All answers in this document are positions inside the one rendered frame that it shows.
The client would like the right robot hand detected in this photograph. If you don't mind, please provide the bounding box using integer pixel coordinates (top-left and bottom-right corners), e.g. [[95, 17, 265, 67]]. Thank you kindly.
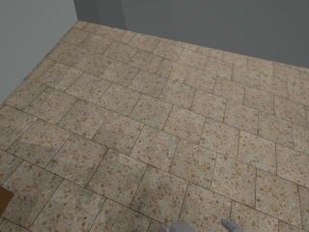
[[220, 218, 245, 232]]

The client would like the cabinet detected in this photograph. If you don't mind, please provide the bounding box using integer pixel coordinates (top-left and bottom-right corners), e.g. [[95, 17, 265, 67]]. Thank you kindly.
[[0, 186, 14, 217]]

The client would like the right robot thigh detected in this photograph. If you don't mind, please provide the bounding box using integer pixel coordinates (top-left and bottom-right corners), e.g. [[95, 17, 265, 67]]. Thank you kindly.
[[164, 222, 196, 232]]

